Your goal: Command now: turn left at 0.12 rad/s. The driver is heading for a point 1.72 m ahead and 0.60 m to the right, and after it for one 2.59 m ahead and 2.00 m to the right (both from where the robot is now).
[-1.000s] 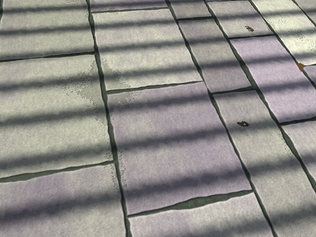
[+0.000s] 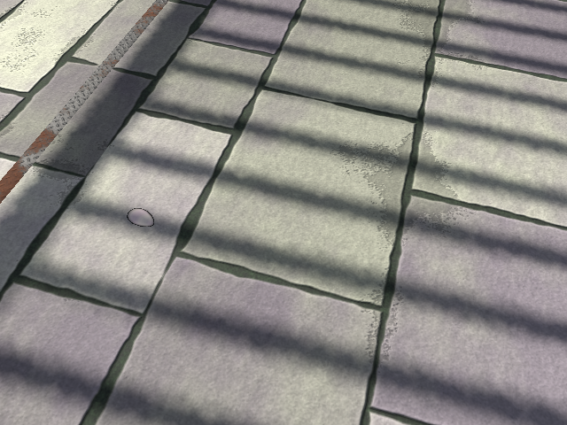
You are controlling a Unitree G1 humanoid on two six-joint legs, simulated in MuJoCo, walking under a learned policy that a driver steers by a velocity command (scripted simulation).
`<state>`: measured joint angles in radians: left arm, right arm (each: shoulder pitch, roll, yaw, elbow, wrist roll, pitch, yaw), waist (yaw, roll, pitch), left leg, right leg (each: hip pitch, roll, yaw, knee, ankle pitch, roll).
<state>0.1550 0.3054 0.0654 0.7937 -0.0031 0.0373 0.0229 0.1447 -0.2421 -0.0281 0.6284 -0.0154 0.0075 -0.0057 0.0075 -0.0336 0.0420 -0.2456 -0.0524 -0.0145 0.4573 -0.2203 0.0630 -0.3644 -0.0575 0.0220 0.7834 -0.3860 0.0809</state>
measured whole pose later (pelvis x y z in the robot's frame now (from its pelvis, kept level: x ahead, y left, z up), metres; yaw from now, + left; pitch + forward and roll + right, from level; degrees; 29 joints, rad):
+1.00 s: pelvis +0.10 -0.05 -0.01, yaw +0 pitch -1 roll +0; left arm 0.08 0.24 0.03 0.89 0.00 -0.02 -0.01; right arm 0.23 -0.26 -0.04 0.87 -0.01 0.03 -0.04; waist -0.01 0.02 0.04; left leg -0.06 0.00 -0.04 0.46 -0.38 -0.02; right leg -0.25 0.01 -0.02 0.54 -0.28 -0.03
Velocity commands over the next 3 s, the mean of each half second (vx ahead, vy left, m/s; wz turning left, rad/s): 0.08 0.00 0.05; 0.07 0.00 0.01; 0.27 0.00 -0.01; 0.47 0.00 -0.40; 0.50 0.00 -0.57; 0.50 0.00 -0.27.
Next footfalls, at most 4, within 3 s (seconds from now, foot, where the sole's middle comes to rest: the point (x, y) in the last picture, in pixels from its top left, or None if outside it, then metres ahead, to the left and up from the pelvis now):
0.08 right None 0.03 -0.15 -0.78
0.76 right None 0.15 -0.15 -0.78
1.32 left None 0.13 0.09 -0.78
1.78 right None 0.48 -0.16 -0.78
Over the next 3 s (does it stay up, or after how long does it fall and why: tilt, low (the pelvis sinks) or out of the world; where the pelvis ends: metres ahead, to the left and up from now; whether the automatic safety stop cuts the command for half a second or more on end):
stays up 0.88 -0.34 0.00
